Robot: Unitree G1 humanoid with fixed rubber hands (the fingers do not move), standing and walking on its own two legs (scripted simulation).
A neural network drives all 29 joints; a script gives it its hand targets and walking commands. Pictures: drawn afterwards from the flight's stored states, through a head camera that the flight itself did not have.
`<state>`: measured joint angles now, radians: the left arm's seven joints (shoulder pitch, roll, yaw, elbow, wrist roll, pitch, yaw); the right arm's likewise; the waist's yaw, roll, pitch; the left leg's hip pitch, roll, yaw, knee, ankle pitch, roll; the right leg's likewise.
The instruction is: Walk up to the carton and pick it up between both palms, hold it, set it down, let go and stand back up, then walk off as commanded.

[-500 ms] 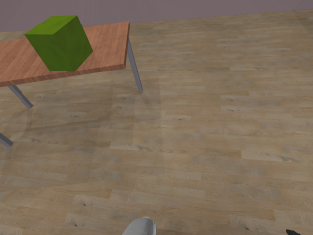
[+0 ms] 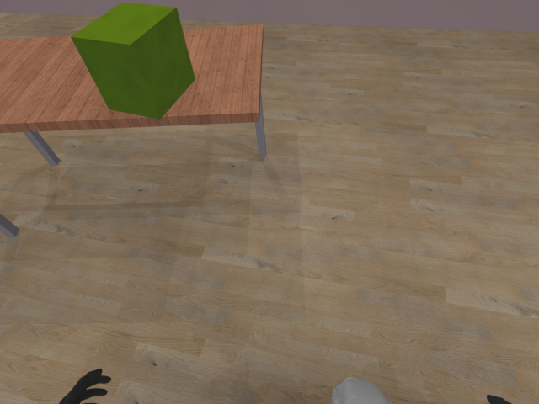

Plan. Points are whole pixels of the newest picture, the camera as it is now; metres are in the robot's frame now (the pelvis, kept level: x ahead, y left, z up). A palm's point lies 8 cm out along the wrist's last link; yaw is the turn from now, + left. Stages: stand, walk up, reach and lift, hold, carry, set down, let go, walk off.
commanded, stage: walk up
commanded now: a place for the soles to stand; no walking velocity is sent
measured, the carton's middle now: (141, 60) +0.99 +0.39 +0.01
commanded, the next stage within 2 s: none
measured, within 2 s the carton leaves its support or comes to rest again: neither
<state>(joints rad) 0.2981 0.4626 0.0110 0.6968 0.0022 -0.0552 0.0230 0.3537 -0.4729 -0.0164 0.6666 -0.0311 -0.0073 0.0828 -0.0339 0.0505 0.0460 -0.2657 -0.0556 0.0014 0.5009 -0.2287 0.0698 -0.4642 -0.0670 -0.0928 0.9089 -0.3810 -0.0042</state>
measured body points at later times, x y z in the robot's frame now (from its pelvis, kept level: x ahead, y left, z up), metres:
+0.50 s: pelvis +0.10 +0.02 +0.00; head +0.11 -0.02 +0.44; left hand +0.13 +0.37 -0.06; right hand +0.19 -0.29 -0.13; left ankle +0.15 +0.18 -0.68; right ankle +0.11 -0.11 -0.74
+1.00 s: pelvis +0.19 +0.13 +0.00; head +0.22 +0.12 +0.45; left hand +0.25 +0.48 -0.08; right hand +0.30 -0.18 -0.11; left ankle +0.20 +0.21 -0.74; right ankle +0.24 +0.00 -0.70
